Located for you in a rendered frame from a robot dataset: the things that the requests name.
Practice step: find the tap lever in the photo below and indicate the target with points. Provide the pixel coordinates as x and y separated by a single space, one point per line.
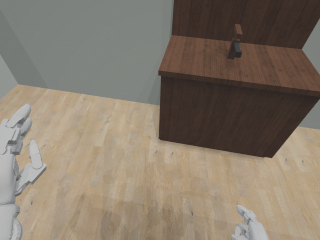
237 50

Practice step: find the robot left hand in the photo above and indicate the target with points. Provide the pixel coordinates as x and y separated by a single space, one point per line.
12 132

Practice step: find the robot left forearm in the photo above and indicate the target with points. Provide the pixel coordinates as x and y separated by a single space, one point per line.
10 227

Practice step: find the robot right hand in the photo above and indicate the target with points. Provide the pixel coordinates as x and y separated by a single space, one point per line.
254 231

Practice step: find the counter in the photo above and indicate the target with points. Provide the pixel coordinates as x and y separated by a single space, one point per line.
249 105

